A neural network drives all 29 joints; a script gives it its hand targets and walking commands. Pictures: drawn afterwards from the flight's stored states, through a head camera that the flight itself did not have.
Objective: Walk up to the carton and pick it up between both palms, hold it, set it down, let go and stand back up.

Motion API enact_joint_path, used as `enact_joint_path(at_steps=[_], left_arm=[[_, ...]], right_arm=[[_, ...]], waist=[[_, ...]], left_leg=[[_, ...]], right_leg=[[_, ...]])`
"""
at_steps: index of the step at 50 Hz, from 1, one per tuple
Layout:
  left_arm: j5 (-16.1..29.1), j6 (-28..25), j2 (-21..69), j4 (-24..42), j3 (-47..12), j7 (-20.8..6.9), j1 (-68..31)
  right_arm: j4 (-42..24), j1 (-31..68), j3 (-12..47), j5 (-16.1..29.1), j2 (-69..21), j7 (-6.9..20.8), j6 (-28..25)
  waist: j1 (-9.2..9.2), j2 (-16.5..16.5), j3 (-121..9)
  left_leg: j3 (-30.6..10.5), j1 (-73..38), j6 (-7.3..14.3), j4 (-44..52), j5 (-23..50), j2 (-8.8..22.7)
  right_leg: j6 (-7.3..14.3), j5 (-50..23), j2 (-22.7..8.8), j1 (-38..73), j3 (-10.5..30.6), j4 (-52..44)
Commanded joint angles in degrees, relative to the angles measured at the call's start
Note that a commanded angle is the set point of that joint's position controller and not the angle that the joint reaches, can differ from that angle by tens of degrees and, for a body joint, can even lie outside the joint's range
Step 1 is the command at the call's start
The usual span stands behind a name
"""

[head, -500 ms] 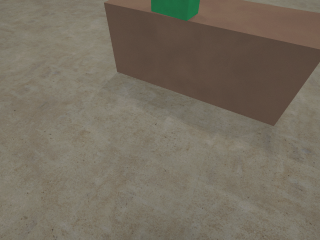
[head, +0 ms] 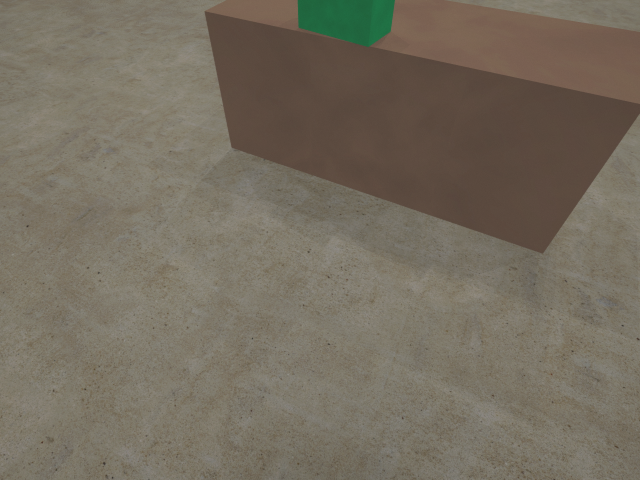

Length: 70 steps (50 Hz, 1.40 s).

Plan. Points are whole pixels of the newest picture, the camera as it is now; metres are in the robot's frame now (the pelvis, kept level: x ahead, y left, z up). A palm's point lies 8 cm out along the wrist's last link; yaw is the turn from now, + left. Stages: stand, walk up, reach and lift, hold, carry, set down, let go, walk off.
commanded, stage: stand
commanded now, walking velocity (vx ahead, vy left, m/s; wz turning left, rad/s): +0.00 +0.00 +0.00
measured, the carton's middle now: out of the picture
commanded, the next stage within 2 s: walk up in 0.98 s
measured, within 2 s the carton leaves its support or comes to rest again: neither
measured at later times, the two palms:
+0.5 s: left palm out of the picture -0.03 +0.20 -0.15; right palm out of the picture -0.03 -0.20 -0.15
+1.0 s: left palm out of the picture -0.03 +0.20 -0.15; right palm out of the picture -0.02 -0.20 -0.15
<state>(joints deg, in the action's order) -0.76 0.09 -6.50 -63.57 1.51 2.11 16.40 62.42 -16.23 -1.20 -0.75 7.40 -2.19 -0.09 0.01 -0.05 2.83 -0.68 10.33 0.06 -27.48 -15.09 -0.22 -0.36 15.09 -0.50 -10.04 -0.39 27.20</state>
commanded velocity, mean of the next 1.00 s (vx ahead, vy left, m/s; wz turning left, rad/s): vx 0.00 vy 0.00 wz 0.00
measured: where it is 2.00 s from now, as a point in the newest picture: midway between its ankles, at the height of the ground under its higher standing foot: (339, 464)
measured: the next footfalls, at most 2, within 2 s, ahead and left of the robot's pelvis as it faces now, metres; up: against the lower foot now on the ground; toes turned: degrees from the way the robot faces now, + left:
right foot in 1.46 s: +0.13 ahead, -0.17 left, +0.00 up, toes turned -6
left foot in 1.88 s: +0.46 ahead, +0.06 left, +0.00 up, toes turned +6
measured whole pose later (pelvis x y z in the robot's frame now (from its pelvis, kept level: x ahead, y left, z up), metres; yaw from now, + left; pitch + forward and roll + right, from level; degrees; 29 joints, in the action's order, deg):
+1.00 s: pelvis +0.00 +0.00 +0.00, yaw +0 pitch -2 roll +0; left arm -0.6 -0.3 -5.2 -66.2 0.6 2.4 17.3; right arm 65.9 -16.9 -0.3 -0.7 5.9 -2.5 -0.4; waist 0.0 -0.4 3.3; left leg -0.7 10.4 0.0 -26.6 -14.6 -0.2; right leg -0.4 14.7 -0.6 -10.2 -0.2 26.4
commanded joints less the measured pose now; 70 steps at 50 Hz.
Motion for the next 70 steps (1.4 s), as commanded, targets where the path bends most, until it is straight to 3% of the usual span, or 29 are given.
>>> enact_joint_path(at_steps=[1, 25, 58, 59, 60, 61, 62, 63, 64, 66, 69, 70], left_arm=[[0.10, -0.64, -4.61, 0.20, 0.51, 0.34, 3.48], [0.10, -0.42, -3.09, -2.08, -0.14, 0.55, 4.94], [0.13, -0.75, -3.15, -2.47, -0.22, 0.56, 6.41], [-2.04, -1.68, -10.57, 0.36, 1.79, -0.44, 8.59], [-2.22, -1.50, -10.75, 1.59, 1.79, -0.78, 6.21], [-2.36, -1.40, -9.24, 3.09, 1.28, -1.19, 3.38], [-2.22, -1.65, -7.17, 4.90, 0.61, -1.73, 0.51], [-2.57, -1.99, -5.72, 6.76, 0.20, -2.08, -1.31], [-3.04, -2.27, -5.82, 8.46, 0.07, -2.39, -1.91], [-2.66, -2.66, -8.51, 10.61, 1.09, -3.11, -1.78], [-1.45, -3.08, -7.83, 11.01, 1.38, -3.89, 4.97], [-1.22, -3.21, -7.44, 10.01, 1.53, -3.87, 9.14]], right_arm=[[-0.23, -3.75, -0.67, 0.08, 4.51, -0.38, -0.49], [2.71, -5.42, 0.09, -0.04, 2.68, -0.47, -0.22], [3.08, -6.07, 0.22, 0.02, 2.68, -0.51, -0.72], [-0.81, -8.72, -1.68, -2.67, 9.78, 0.40, -1.59], [-1.47, -7.28, -2.34, -2.58, 10.62, 0.48, -1.62], [-2.20, -7.23, -2.27, -2.49, 9.95, 0.57, -1.69], [-1.59, -9.40, -2.57, -2.32, 10.22, 0.61, -1.82], [-0.88, -11.70, -3.23, -2.32, 12.18, 0.43, -1.78], [-0.75, -12.79, -3.53, -2.56, 12.99, 0.22, -1.76], [-1.08, -12.02, -3.17, -2.55, 13.22, 0.07, -2.26], [-3.00, -3.13, -2.54, -2.64, 13.83, 0.58, -2.59], [-3.66, 0.00, -2.37, -2.83, 13.85, 0.90, -2.37]], waist=[[0.14, 0.00, 2.22], [-0.03, 0.34, 2.70], [0.08, -0.10, 2.68], [-0.34, -0.56, -4.99], [-0.64, 0.30, 1.67], [-1.57, -1.63, 5.44], [-2.89, -5.12, 6.88], [-3.93, -8.41, 8.84], [-4.63, -8.86, 9.59], [-3.78, -8.34, 8.33], [1.39, -10.88, 6.67], [3.99, -8.87, 5.84]], left_leg=[[-3.84, 1.07, 2.01, 6.10, 6.91, 3.91], [-3.63, 2.18, 1.66, 6.46, 5.14, 3.90], [-3.87, 0.94, 1.83, 6.49, 8.27, 4.36], [-6.56, -0.56, 4.12, 3.51, -26.86, 4.78], [-9.97, 2.53, 4.88, 5.03, -35.64, 6.58], [-13.19, 0.19, 6.35, 7.67, -35.39, 8.80], [-19.41, -3.39, 8.72, 11.79, -36.53, 13.29], [-26.69, -4.48, 11.50, 16.87, -39.64, 19.90], [-30.75, -4.98, 13.62, 19.01, -39.48, 23.45], [-28.38, -2.95, 13.31, 20.27, -37.22, 22.98], [-16.13, 6.43, 10.09, 16.92, -29.81, 16.36], [-11.28, 12.19, 8.63, 12.83, -29.46, 13.34]], right_leg=[[2.15, -5.73, -3.42, -2.20, 3.63, -5.67], [2.03, -3.63, -3.48, -3.00, 3.89, -6.18], [1.92, -7.23, -3.70, -1.90, 3.63, -5.99], [3.60, 28.97, -3.04, -3.08, 5.63, -1.03], [3.78, 34.88, -3.03, -11.57, 6.74, -0.03], [3.06, 29.79, -2.47, -18.24, 4.79, 3.21], [1.75, 22.10, -0.54, -24.74, 0.38, 9.59], [0.39, 15.09, 0.05, -28.21, -3.35, 15.90], [0.29, 16.27, -2.27, -30.55, -1.14, 20.20], [0.15, 16.71, -4.42, -29.21, 1.95, 23.48], [0.22, 12.92, -3.45, -14.57, -0.10, 17.04], [0.51, 8.67, -1.94, -5.34, -2.28, 12.36]])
